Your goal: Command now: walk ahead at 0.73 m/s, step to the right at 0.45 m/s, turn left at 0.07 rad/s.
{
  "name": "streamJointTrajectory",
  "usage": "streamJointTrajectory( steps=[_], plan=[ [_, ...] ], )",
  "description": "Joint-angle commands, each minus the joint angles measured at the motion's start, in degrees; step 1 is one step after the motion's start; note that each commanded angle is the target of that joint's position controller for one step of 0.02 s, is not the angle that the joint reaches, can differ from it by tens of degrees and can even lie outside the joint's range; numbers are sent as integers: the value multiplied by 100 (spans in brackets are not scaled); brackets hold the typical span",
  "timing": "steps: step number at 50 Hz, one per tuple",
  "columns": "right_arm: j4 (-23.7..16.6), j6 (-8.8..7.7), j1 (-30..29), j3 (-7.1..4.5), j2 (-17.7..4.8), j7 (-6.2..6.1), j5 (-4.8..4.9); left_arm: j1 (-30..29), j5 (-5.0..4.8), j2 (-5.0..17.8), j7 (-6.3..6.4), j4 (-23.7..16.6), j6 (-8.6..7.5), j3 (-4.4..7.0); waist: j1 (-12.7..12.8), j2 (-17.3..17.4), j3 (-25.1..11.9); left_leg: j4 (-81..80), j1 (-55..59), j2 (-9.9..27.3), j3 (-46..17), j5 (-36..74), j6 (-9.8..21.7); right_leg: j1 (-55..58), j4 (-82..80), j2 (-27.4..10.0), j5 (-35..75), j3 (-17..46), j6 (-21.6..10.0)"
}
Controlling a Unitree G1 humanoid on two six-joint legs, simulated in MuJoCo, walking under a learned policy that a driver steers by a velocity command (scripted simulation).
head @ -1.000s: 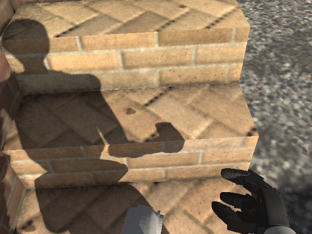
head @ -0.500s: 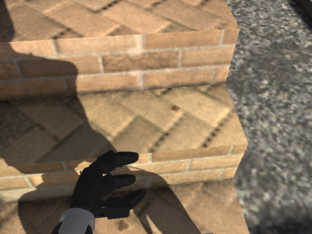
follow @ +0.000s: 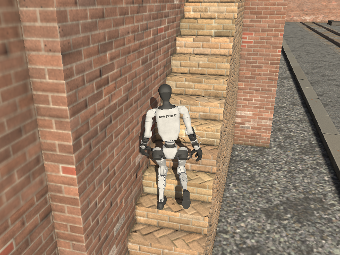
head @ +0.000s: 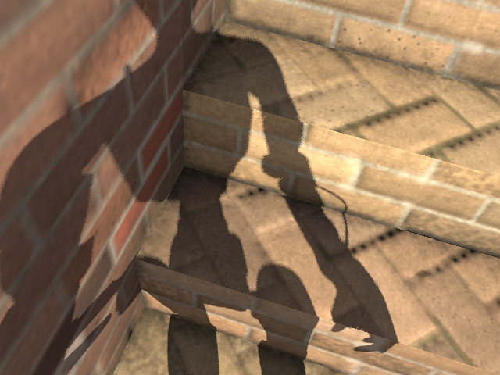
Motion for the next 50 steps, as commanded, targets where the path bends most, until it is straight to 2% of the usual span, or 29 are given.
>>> streamJointTrajectory(
  steps=[1,4,6,9,10,12,14,16,17,18,19,20,23,24,26,29,31,32,33,34,35,36,37,38,39,41,45,47,50],
  plan=[
    [-319,-545,-386,-262,-766,-50,-35,166,-21,-846,194,-467,137,-403,117,536,-301,-2347,2385,1115,-1366,2188,532,-2719,2231,241,-739,421,-95],
    [-46,-688,491,-216,-715,-137,-7,-583,-166,-650,388,-709,381,-381,-298,672,-186,-3083,2822,1794,-957,3551,498,-3474,2413,462,-1901,183,-314],
    [38,-669,770,-136,-801,-235,-151,-1427,-123,-1048,348,-1128,688,-513,-339,863,303,-3700,2555,2027,-708,2808,331,-4413,2909,601,-2680,208,-473],
    [235,-507,879,106,-495,-278,60,-2160,-288,-1110,298,-1637,872,-709,-233,875,933,-5007,2053,2089,220,3612,-143,-4281,449,178,-2585,-331,-654],
    [279,-469,1244,26,-792,-336,21,-2045,-206,-1145,244,-1576,955,-754,-410,1102,377,-5563,2765,2313,198,4903,41,-3987,475,62,-2693,-1130,-749],
    [210,-575,1038,-46,-993,-420,285,-1291,-154,-891,161,-1282,896,-654,-34,1703,-409,-5111,3465,2129,1374,9662,-291,-2318,-441,-17,-3124,-1707,-1105],
    [-53,-659,445,-192,-1423,-594,596,-238,-202,-657,67,-783,1120,-670,730,1236,-1458,-4205,3689,2475,1645,12854,-249,-445,-2226,265,-3337,-1783,-1367],
    [-320,-608,585,-452,-2113,-415,764,-46,-148,114,137,-757,1280,-450,827,919,-2302,-2214,4028,2756,1184,13567,149,1168,-4196,863,-4290,-1669,-1058],
    [-462,-560,477,-522,-2187,-264,683,294,-80,418,143,-751,1243,-309,791,1191,-2355,-1109,4121,2751,1008,13145,281,1737,-5410,1135,-4750,-1616,-924],
    [-583,-506,19,-675,-2312,-103,641,652,-283,699,121,-680,1052,-138,1163,891,-2161,1406,3308,2117,1005,9364,226,2750,-7405,960,-4314,-753,-1220],
    [-1112,-487,-952,-575,-1543,46,78,86,-278,1044,95,-561,857,83,997,-658,-1542,5277,-755,451,382,1450,-330,3957,-8435,-236,-4042,2764,-2550],
    [-1981,-468,-2420,-239,-518,137,-227,419,-208,1223,220,-540,573,224,1181,-279,-1020,8367,-3006,163,-194,310,-148,3858,-8806,-1209,-1849,4722,-3012],
    [-2546,-637,-2576,468,555,9,-361,1312,-38,618,423,624,104,96,226,1139,324,8736,-4091,1187,-376,-114,390,2590,-8776,-1191,-1711,3224,-1685],
    [-2462,-566,-2208,432,304,24,-302,753,-85,444,451,586,40,14,-257,1458,685,8264,-3496,1191,-172,-48,302,1428,-9121,-1025,-1428,2566,-1374],
    [-2685,-310,-2560,456,297,-92,-94,249,-136,475,296,712,-9,-11,-528,797,1135,8324,-3552,1066,441,-483,236,320,-9596,-573,-843,1708,-1163],
    [-3168,-338,-3242,648,454,-55,-115,866,-309,761,331,994,-51,73,-373,775,904,5759,-2975,1267,997,-616,404,282,-10059,-279,1130,1057,-640],
    [-3003,-296,-2577,654,195,35,10,596,-331,873,451,644,112,232,-420,745,-404,2400,1047,790,1708,328,381,-136,-10374,-320,5462,936,-791],
    [-2609,-223,-1591,493,74,13,52,453,-365,1258,450,446,112,436,-715,88,-1553,2025,1615,698,1480,520,338,1190,-9135,-631,8763,1147,-734],
    [-2373,-227,-732,356,-242,52,181,183,-391,1685,470,368,66,645,-1128,-408,-2482,816,1796,655,997,700,223,2551,-7890,-693,9424,1148,-676],
    [-2224,-435,-294,162,-752,104,20,68,-551,1466,383,170,-32,678,-1181,736,-3201,-1103,3233,1560,-599,-192,477,2024,-5704,114,7709,880,-198],
    [-2031,-517,-1235,65,-971,174,156,496,-408,811,164,210,-43,501,-442,2895,-4019,-1934,3953,2602,-2700,1041,1345,1262,-2947,864,427,730,75],
    [-1501,-408,-666,46,-609,241,440,-94,-49,379,115,348,-211,328,-747,2047,-2940,-1250,3686,2172,-1322,3585,1094,533,-1352,520,-583,455,127],
    [-1128,-360,-284,52,-632,263,420,60,41,200,170,277,-181,301,-728,1512,-2456,-1453,3972,2331,-1417,6209,1228,-471,-79,781,-1415,947,203],
    [-619,-383,-343,23,-488,225,319,640,-75,63,119,271,45,204,-224,491,-1839,-1747,3681,2705,-1884,5745,1266,-1221,168,845,-1276,901,213],
    [-342,-411,-489,75,-290,141,291,526,-1,-157,122,274,290,35,-79,297,-1316,-1760,3060,2435,-1838,4004,1113,-1453,-54,642,-1255,997,104],
    [-112,-458,-827,101,-288,187,220,327,125,-256,180,169,511,-94,61,347,-687,-2188,2349,1931,-1366,2414,891,-1732,433,729,-1452,944,50],
    [-173,-689,-1393,334,58,133,167,15,-34,-249,252,-124,689,-299,558,258,-313,-2806,1514,1898,-848,4303,1034,-1028,-1283,101,-2103,629,276],
    [-442,-653,-1593,217,-398,64,117,-221,-180,-384,270,-397,663,-484,718,543,-328,-3375,1222,1722,-428,4779,912,112,-4155,-312,-2350,172,203],
    [-530,-492,-852,-11,-773,70,-2,-356,-462,-355,328,-220,565,-422,99,1676,-682,-3536,1694,1825,-412,5994,872,1748,-6123,-45,-1053,-345,-164]
  ],
)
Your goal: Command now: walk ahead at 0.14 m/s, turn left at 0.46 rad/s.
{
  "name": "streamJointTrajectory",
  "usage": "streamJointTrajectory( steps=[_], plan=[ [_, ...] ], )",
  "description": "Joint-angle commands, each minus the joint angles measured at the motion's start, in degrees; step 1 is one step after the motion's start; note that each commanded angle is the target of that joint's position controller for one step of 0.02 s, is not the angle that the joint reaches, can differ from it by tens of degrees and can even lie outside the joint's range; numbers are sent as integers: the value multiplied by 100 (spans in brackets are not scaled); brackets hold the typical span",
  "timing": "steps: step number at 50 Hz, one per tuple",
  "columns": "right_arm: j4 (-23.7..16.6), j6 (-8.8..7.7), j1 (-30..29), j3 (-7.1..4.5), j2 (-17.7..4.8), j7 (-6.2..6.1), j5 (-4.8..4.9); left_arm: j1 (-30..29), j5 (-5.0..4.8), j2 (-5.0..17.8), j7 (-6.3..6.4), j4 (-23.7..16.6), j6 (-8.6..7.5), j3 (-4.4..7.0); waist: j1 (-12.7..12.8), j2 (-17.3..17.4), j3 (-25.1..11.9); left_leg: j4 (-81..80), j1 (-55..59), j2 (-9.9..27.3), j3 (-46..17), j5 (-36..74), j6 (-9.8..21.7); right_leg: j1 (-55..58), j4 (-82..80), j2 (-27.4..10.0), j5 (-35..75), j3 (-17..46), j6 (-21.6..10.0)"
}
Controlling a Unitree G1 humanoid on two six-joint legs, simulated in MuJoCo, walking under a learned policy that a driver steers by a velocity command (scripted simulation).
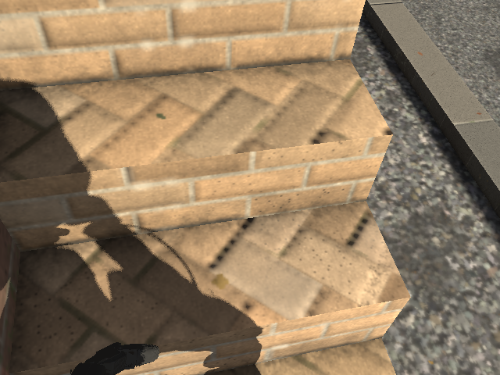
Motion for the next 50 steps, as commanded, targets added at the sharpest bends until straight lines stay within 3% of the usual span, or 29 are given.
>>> streamJointTrajectory(
  steps=[1,4,5,6,7,8,9,10,12,17,19,22,23,24,25,26,27,29,30,31,34,37,40,41,42,43,44,46,50],
  plan=[
    [-823,-79,-770,-219,-951,126,-15,445,-195,-78,93,-289,-92,-27,437,1585,-1076,-1575,508,791,-993,5633,1145,1890,-1994,437,-756,-942,-76],
    [-929,120,-592,-349,-846,156,113,620,-279,172,153,-217,-347,126,282,1314,-1210,-90,1714,472,-1093,6578,770,2411,-4580,236,683,-691,-84],
    [-1053,130,-512,-394,-711,144,194,855,-155,371,205,-169,-442,156,242,1018,-1299,767,678,240,-1000,4249,570,3452,-4652,-325,1989,-372,-131],
    [-1204,136,-186,-410,-363,105,278,1119,-112,624,277,9,-377,227,106,-280,-1427,2191,-1929,-274,-459,-191,220,5346,-3663,-1475,5788,246,-480],
    [-1257,117,-145,-360,-262,31,357,1055,-89,772,332,-296,-234,257,373,-844,-1801,3845,-2230,-439,21,-1209,-20,4986,-3527,-2372,6897,435,-1293],
    [-1066,160,-97,-472,-334,-64,247,1030,-3,547,359,-472,-226,223,466,-344,-1618,5400,-2041,-295,4,-1160,-290,3919,-3936,-2539,6635,286,-1624],
    [-1198,279,-202,-502,-271,-151,164,777,70,507,384,-441,-255,217,257,-466,-1161,6332,-2218,-201,-123,-1095,-449,3249,-4230,-2412,5437,174,-1629],
    [-1255,392,-458,-463,-209,-126,63,785,161,612,472,-330,-314,213,52,20,-923,6630,-2072,-4,-501,-570,-490,2815,-4461,-2182,4069,-2,-1391],
    [-1628,619,-694,-474,-464,-80,-71,677,176,885,582,-284,-446,290,-221,-99,-349,6323,-2245,-32,-420,-169,-468,2397,-4510,-1925,3078,-243,-1256],
    [-1953,571,-1610,-438,-597,254,-178,1270,191,965,617,-339,-597,372,237,-255,-418,3733,-2727,265,-297,-384,-413,3749,-4511,-2024,1690,-625,-1235],
    [-2201,610,-1620,-261,-196,297,-51,1087,340,1161,666,-352,-403,445,62,-855,-523,2529,-1894,410,-173,-794,-315,3396,-4318,-1938,1905,-970,-1208],
    [-2017,426,-1206,-257,-210,198,123,773,269,1055,677,-552,-90,446,82,-882,-689,-72,-519,157,643,-211,-58,2947,-3935,-1967,1752,-1461,-1048],
    [-1778,295,-847,-275,-208,227,52,943,116,918,630,-522,23,417,90,-937,-748,-1264,-38,91,676,430,19,2938,-3418,-1788,1468,-1547,-875],
    [-1604,211,-525,-358,-486,189,-152,1518,77,752,510,-383,47,393,224,-240,-793,-1375,638,-31,574,887,30,2450,-1938,-1314,872,-1788,-578],
    [-1742,139,-407,-421,-631,138,-323,1251,38,404,461,-640,20,228,-113,563,-1032,-1287,1745,1087,-1040,3168,172,718,-685,-984,-1030,-1653,-67],
    [-1996,158,-560,-447,-849,19,-316,1329,-88,275,500,-872,144,203,-265,1852,-1678,-1974,845,2476,-2686,2640,1062,938,109,-731,-1547,-1113,246],
    [-2061,140,-699,-236,-458,20,-289,1294,-18,233,522,-717,230,240,-194,1184,-1612,-2365,-105,2543,-2660,778,1319,1441,594,-896,-829,-528,403],
    [-2064,135,-1388,-2,-98,-2,-224,1082,42,45,514,-646,220,224,299,1664,-598,-2433,-1001,1958,-1550,-267,1123,1323,1014,-630,-800,-348,284],
    [-2131,78,-1510,73,27,-69,-131,1086,43,183,464,-606,195,248,355,1370,-145,-2289,-891,1748,-1066,-167,864,1124,6,-508,-874,-308,224],
    [-2179,75,-1505,20,-116,-156,-84,968,43,221,415,-613,146,281,294,1545,-9,-2035,-571,1608,-692,288,764,985,-693,-343,-975,-519,101],
    [-2164,231,-971,-293,-654,-409,54,1220,54,355,338,-360,26,388,-14,1718,-650,-1284,640,1648,-534,1296,738,942,-1588,31,-1291,-947,-45],
    [-2111,265,-892,-297,-510,-325,90,1129,256,424,408,-415,112,461,31,1757,-1176,-1107,181,2062,-542,1119,844,1676,-1431,-160,-1282,-1005,-309],
    [-1890,381,-990,-351,-559,-258,168,1625,67,286,349,-137,119,475,371,1405,-356,-478,-412,1555,-34,-263,417,2125,-3364,-46,-1031,-902,-586],
    [-1786,460,-841,-354,-603,-167,120,1841,15,385,289,-56,57,518,472,675,-348,463,-899,1388,350,-515,177,2662,-3813,-137,-731,-472,-586],
    [-2239,473,-1548,-292,-388,-114,207,1863,144,1396,305,-272,43,851,841,-1523,-650,2020,-2341,522,793,-1000,-435,3102,-4234,-1422,312,2093,-1328],
    [-2248,464,-1991,-305,-405,-129,-17,1922,168,1381,315,-526,-24,866,1103,-1241,-1024,3512,-2210,254,-99,-1368,-503,2894,-4865,-1870,551,3101,-1918],
    [-2128,418,-2162,-303,-243,-57,-83,1470,172,1435,233,-498,-87,838,896,-853,-933,4647,-2239,191,-412,-924,-508,2757,-4799,-1719,328,2752,-2067],
    [-1870,503,-1600,-322,-433,65,-166,1059,60,1179,296,-438,-65,707,512,-329,-212,5266,-2316,137,-161,405,-439,2152,-4596,-1043,-1071,1864,-1378],
    [-2155,564,-1780,-168,-473,288,-183,1475,-62,1073,419,-317,36,587,603,-314,67,4125,-2494,155,-149,362,-462,2707,-4382,-520,-907,1645,-1189]
  ],
)
Over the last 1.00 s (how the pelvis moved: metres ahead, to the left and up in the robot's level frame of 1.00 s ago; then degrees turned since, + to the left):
0.48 -0.10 0.47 -25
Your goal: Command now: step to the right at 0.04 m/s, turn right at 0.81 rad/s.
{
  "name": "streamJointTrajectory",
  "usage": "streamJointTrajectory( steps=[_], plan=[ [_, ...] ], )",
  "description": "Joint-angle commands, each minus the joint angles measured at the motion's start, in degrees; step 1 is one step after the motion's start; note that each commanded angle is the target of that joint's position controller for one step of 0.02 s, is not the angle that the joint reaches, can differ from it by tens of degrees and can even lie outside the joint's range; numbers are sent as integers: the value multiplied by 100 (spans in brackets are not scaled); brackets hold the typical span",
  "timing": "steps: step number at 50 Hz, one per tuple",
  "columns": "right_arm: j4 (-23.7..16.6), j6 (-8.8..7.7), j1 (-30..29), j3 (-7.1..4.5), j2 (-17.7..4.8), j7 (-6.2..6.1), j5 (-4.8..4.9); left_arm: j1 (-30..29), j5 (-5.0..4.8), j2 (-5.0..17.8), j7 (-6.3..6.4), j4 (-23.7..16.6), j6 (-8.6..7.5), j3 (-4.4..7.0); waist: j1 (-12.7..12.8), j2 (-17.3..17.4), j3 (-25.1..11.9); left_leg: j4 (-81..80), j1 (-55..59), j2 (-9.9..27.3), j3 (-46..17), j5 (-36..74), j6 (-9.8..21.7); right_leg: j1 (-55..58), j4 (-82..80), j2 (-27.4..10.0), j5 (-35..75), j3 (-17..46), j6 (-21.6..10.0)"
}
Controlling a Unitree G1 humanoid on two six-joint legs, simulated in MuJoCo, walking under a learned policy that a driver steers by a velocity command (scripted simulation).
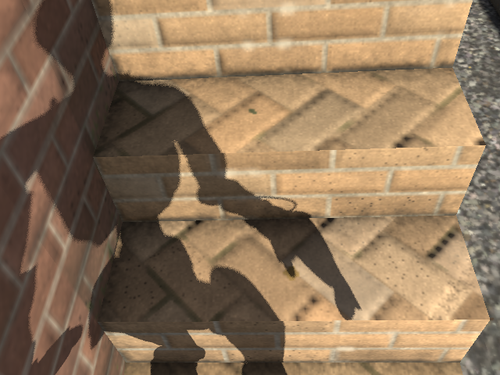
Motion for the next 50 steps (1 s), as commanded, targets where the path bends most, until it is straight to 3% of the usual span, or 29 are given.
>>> streamJointTrajectory(
  steps=[1,4,7,9,10,11,12,13,15,17,18,19,23,25,26,28,32,36,39,40,41,42,43,44,45,46,47,48,50],
  plan=[
    [-811,-82,-658,133,-133,134,47,110,-17,690,94,-326,-3,85,44,-1081,226,-1465,-803,-13,-31,-533,-2,1013,-1636,-918,-282,1998,-762],
    [-726,112,-229,124,-172,-93,312,93,137,927,4,-264,177,124,-247,-1717,236,-3338,570,-380,326,-2001,-90,474,-1831,-511,248,1918,-592],
    [-131,-96,728,23,-359,-315,509,-529,-35,909,-202,-606,172,145,-697,-1342,-190,-5639,2721,-413,204,-707,6,-257,-1808,-349,606,2134,-189],
    [325,-270,1161,-85,-814,-318,257,-878,-61,121,-366,-1029,16,-35,-737,987,-907,-5891,4582,2002,-1868,2513,661,-2005,2074,389,-1583,332,319],
    [263,-307,1115,-117,-850,-352,209,-511,356,443,-392,-860,46,33,-630,571,-1129,-5958,3824,2482,-2907,3326,1167,-2225,3552,436,-1459,731,614],
    [-163,-518,-528,60,-188,96,128,-306,296,82,-432,-727,-42,-131,-147,958,-938,-6261,2086,1282,-2447,-3482,1244,-2088,3955,168,-64,699,287],
    [-590,-603,-1700,62,-237,186,284,-342,201,418,-409,-719,71,-45,75,1392,-424,-6701,978,1329,-2581,-2982,1708,-1838,4302,360,127,499,425],
    [-690,-615,-2166,42,-298,127,240,-213,139,310,-311,-665,276,-132,352,1750,-217,-6631,-295,1010,-2331,-3021,1919,-1258,4287,133,238,396,547],
    [-396,-805,-1151,151,-71,49,263,-90,62,438,-216,-595,259,-224,50,909,-452,-6188,473,138,-1117,-1228,1792,-639,1583,-203,-259,-477,491],
    [73,-697,247,-64,-420,-84,289,-1042,-232,97,-328,-877,81,-413,-613,558,-159,-5938,1490,-29,-1365,-668,1788,-606,-1092,-335,-1131,-728,332],
    [35,-609,264,-131,-427,-121,348,-1001,-310,-139,-301,-836,24,-506,-625,452,-164,-5641,1502,-47,-1524,-558,1706,-156,-1756,-384,172,-764,327],
    [-86,-661,199,-88,-238,50,536,-771,-45,-49,-277,-779,-44,-441,-495,148,-645,-5801,554,351,-1768,30,1639,1241,-442,107,182,-991,332],
    [-441,-921,-1460,1,47,298,660,-52,283,533,-147,-724,-467,-152,506,-1461,-832,-3276,-1277,-330,-380,174,852,2516,-1922,-2048,28,1418,-173],
    [-403,-971,-1341,-74,59,341,554,-315,286,720,-107,-769,-603,-53,345,-1344,-854,37,-1782,-318,-507,-346,569,2162,-2061,-2645,637,1823,-955],
    [-237,-955,-1035,-97,45,274,486,-363,393,726,-70,-691,-665,-77,70,-745,-983,1978,-1997,-316,-739,-164,533,2033,-1800,-2790,1444,1328,-1097],
    [-414,-852,-969,69,291,157,302,-105,482,761,-113,-417,-882,-58,-306,-253,-910,3140,-2492,-156,-855,17,716,2020,-1551,-2796,1838,541,-775],
    [-492,-623,-1370,40,50,130,61,740,312,437,-113,393,-1312,-90,-117,-210,-144,3695,-3635,-60,-978,-234,939,2294,-2137,-2826,988,241,-649],
    [-846,-399,-1962,104,318,124,76,914,199,766,-215,907,-1606,31,-210,-404,294,4140,-4741,2,-935,-709,881,2632,-2705,-3155,549,-200,-528],
    [-1337,-251,-2648,145,323,13,234,398,433,837,-307,1049,-1450,55,-219,-1024,574,4208,-5060,-11,-554,-1393,1078,2464,-3282,-2905,786,-973,-319],
    [-1402,-275,-2557,77,140,-77,312,212,403,975,-279,1084,-1432,94,-288,-1274,761,3954,-4883,51,-329,-1737,1083,2270,-3371,-2813,1852,-1418,-329],
    [-1731,-298,-2492,204,342,-72,54,-40,306,998,-135,1148,-1209,88,-763,-1316,1177,2012,-4392,597,-66,-2022,1047,1859,-3382,-2491,3555,-2115,-81],
    [-1664,-295,-2168,283,385,-28,171,-161,232,607,-20,1096,-1025,-31,-688,-1092,673,-173,-2418,506,446,-1422,1031,1261,-3482,-1874,4162,-2605,-22],
    [-1449,-239,-1524,347,406,-8,486,336,-163,1094,11,932,-936,33,-508,-1400,-5,-1963,-199,-226,985,-2128,1031,914,-3150,-1847,6972,-2132,-509],
    [-777,-374,399,187,476,-25,572,198,-500,1458,-24,936,-677,187,-1210,-2210,-1280,-3237,2300,-545,588,-793,652,1109,-877,-1277,7562,-1806,-187],
    [-114,-467,2065,-136,-461,-37,300,-190,-582,1560,-225,619,-757,139,-1963,-1267,-2328,-3702,4090,225,-1536,2698,1224,-401,2267,-888,5009,-1443,469],
    [65,-408,2503,-391,-1589,-59,148,19,-765,736,-382,261,-856,-110,-1799,1423,-3456,-5024,4701,2208,-4247,7948,2111,-1385,5814,335,-468,-344,1002],
    [-76,-484,2324,-263,-1230,-100,203,617,-661,323,-364,999,-831,-186,-1599,207,-4191,-4866,4091,2418,-3730,7068,1836,-686,7160,467,-66,1692,1146],
    [-121,-421,1251,-266,-1154,-134,142,359,-633,198,-256,761,-694,-173,-919,239,-3519,-4243,3351,2126,-2915,4335,1683,-1311,7041,290,440,1729,1226],
    [-346,-304,-658,33,-292,-246,115,272,48,294,-84,492,-342,-153,20,1062,-1563,-3528,1786,1931,-1554,2482,1492,-2480,6215,-239,753,659,929]
  ],
)
Over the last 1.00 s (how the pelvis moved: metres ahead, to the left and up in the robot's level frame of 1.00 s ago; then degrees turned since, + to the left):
-0.03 -0.04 0.00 8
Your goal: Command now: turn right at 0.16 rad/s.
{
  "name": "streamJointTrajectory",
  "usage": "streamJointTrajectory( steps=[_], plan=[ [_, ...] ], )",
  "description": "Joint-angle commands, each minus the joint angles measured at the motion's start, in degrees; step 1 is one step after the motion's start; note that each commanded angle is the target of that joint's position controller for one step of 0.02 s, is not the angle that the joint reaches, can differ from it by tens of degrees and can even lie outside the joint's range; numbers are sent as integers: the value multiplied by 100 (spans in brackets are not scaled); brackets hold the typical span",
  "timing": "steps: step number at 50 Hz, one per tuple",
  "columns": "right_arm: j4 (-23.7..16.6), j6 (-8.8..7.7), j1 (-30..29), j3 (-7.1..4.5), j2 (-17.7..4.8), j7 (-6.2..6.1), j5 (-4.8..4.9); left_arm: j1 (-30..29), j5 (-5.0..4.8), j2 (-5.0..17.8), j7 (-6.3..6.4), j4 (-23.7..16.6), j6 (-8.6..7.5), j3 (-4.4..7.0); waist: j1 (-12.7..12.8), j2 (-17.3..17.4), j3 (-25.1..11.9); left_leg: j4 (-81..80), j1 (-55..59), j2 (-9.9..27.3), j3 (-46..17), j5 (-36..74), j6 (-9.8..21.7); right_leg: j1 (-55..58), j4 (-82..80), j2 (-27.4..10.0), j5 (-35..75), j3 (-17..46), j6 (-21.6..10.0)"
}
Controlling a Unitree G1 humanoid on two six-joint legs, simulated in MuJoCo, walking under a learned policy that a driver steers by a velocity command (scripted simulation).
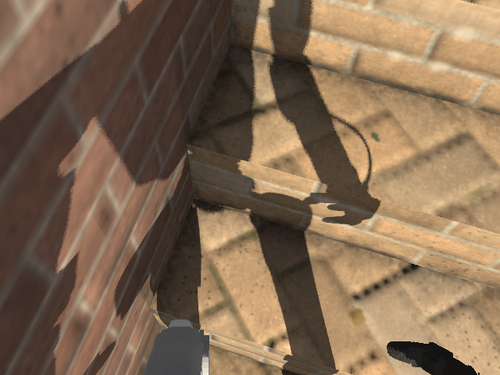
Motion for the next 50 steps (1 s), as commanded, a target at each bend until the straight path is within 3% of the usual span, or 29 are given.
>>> streamJointTrajectory(
  steps=[1,2,3,4,8,10,12,14,15,17,18,19,20,21,22,24,26,28,30,31,34,39,42,44,46,47,48,49,50],
  plan=[
    [-507,38,-568,-303,-692,-208,-121,410,544,345,251,-651,339,152,74,1508,-2281,-2807,2536,1644,-1621,3106,1097,-1426,1343,181,338,-299,-159],
    [-574,-83,-453,-249,-602,-194,-196,162,610,398,363,-906,552,219,-74,1433,-2172,-2948,2259,1891,-1823,2692,1148,-1456,1773,205,319,-408,-201],
    [-381,-286,-116,-299,-693,-239,-222,-348,516,408,343,-936,629,242,-324,1004,-2159,-3309,2181,2147,-2177,2325,1091,-1492,1992,157,521,-110,-328],
    [-212,-415,79,-304,-658,-262,-109,-598,494,109,341,-1105,727,206,-288,886,-1821,-3553,1983,2128,-2002,1307,921,-1892,1788,1,598,-93,-455],
    [-45,-323,362,-410,-881,-275,-101,-763,512,-298,283,-1475,885,152,15,1131,-1425,-4090,2180,2101,-1202,504,663,-2272,881,-206,831,-29,-598],
    [-215,-85,87,-492,-1274,-237,-71,-293,311,-532,261,-1657,956,-41,487,1912,-1527,-4734,1953,1592,398,377,122,-525,-2400,-598,-178,-831,-705],
    [-313,-11,334,-574,-1529,-201,72,-794,207,-149,230,-1722,977,80,-36,2068,-1700,-5364,2270,1863,185,-219,189,207,-2870,-789,-553,-1307,-825],
    [-278,-45,227,-517,-1416,-53,127,-320,340,-73,264,-1768,961,159,194,2298,-1652,-5280,2387,1811,493,-588,343,589,-3084,-788,-1079,-1352,-1007],
    [-235,63,471,-578,-1492,28,97,66,342,-44,167,-1593,854,222,198,1873,-1535,-4630,2769,1542,681,-580,285,541,-3784,-670,-1635,-1217,-1036],
    [-174,321,844,-586,-1352,70,98,611,415,140,-115,-1169,573,259,142,126,-1154,-2580,2563,1090,861,-681,105,871,-5595,-383,-1090,-855,-1051],
    [-514,464,763,-443,-1008,105,94,529,386,677,-56,-1337,482,336,72,-1422,-737,-1013,1158,506,669,-560,-392,704,-6728,-1159,-2020,1665,-1363],
    [-881,492,702,-426,-826,1,-147,-199,253,1298,70,-1770,522,525,-203,-2204,-1109,-122,1030,89,-419,-475,-567,232,-7806,-1354,-3785,3462,-1680],
    [-864,468,650,-471,-931,-34,-223,-1021,396,1190,99,-1969,643,484,-413,-2048,-1042,1064,1379,-166,-443,478,-648,-380,-7793,-981,-4149,2661,-1757],
    [-961,455,355,-506,-940,-45,-131,-1408,446,1115,106,-2006,761,407,-542,-2241,-992,1998,956,-205,-572,945,-709,-447,-7343,-817,-3156,1935,-1870],
    [-858,428,359,-468,-790,-54,-40,-1358,483,896,117,-2053,874,339,-473,-2173,-1089,2622,723,-295,-496,1123,-578,-230,-7042,-562,-2370,1326,-1867],
    [-807,230,314,-508,-983,21,-92,-915,346,575,66,-1975,800,255,-356,-1065,-1134,2667,754,-311,-552,1648,-399,-13,-6372,-444,-1700,1138,-1943],
    [-746,83,137,-472,-922,56,19,-459,365,546,50,-2006,719,296,-35,-468,-1398,2632,681,-451,-553,1485,-272,501,-6429,-602,-1448,1729,-2110],
    [-672,71,279,-467,-923,108,64,-352,411,705,68,-2150,731,318,9,-465,-1645,2292,489,-494,-635,1095,-193,1154,-6383,-812,-1288,1982,-2204],
    [-625,48,271,-472,-955,89,120,-467,497,474,172,-2347,760,227,88,-170,-1964,2185,622,-505,-778,828,-134,1282,-6222,-1011,-846,2044,-2290],
    [-1166,-101,-766,-278,-611,268,-25,-272,681,672,221,-1948,536,323,12,18,-2374,2345,490,-576,-1078,973,22,525,-6620,-1235,-2403,2388,-2057],
    [-996,-189,-367,-213,-515,246,72,-911,675,549,318,-2126,153,252,-174,367,-2533,2520,55,-642,-1846,981,214,932,-6616,-1737,-2060,2333,-2014],
    [-1082,-210,-371,-296,-833,135,160,-877,726,616,169,-1980,-232,214,-103,310,-2195,2193,-121,-213,-1769,803,338,760,-6576,-2216,-1731,1779,-1964],
    [-1442,-113,-567,-125,-491,164,199,-1057,813,625,239,-1802,-150,250,-170,-92,-2468,2328,-84,30,-1609,821,353,629,-6534,-2408,-2158,1674,-1928],
    [-1698,-154,-884,-58,-585,197,289,-1181,805,504,279,-1754,-122,177,-61,-215,-2411,1891,-247,175,-1623,353,298,670,-6266,-2379,-2070,1211,-1699],
    [-608,-290,1353,-379,-1292,355,543,-3187,658,130,161,-1853,-176,-22,-1475,-345,-2670,-1813,3061,78,-615,2104,412,-1287,-5155,-1201,-1265,-1505,-1045],
    [-319,-298,1397,-409,-1330,312,654,-3095,465,-331,192,-1859,69,-112,-1439,319,-1916,-4219,3802,-214,-390,2654,385,-1831,-4020,-431,-797,-2315,-1038],
    [-198,-328,1077,-324,-1122,316,682,-2658,550,-518,237,-1698,267,-96,-1155,696,-1516,-5246,3947,-174,-165,3262,425,-2047,-3124,-232,-910,-2227,-1195],
    [21,-533,1990,-281,-1112,307,445,-3355,645,-509,156,-1999,439,-83,-1710,1807,-1151,-5611,4221,-102,-924,5063,613,-2683,-1010,7,-2138,-2197,-917],
    [329,-590,1877,-123,-741,405,507,-3238,624,-792,258,-1855,495,-212,-1612,1633,-883,-6931,4535,263,140,5915,565,-3060,330,149,-3200,-1891,-1013]
  ],
)
Over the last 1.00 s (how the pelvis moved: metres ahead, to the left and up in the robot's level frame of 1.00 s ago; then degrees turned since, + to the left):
0.15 0.07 0.08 15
